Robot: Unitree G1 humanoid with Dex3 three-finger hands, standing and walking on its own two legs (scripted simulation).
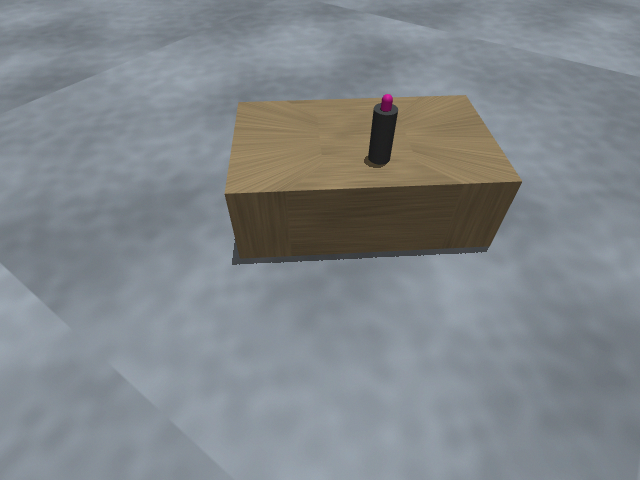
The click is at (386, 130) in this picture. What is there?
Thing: necked bottle
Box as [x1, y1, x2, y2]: [368, 94, 397, 164]
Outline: 389,94 385,94 382,97 382,101 374,106 368,158 370,161 378,164 385,163 389,160 397,114 397,107 391,103 392,97
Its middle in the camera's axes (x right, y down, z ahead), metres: +0.23 -0.38 +1.39
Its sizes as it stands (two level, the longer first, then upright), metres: 0.084 0.084 0.260
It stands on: a support 0.36 m high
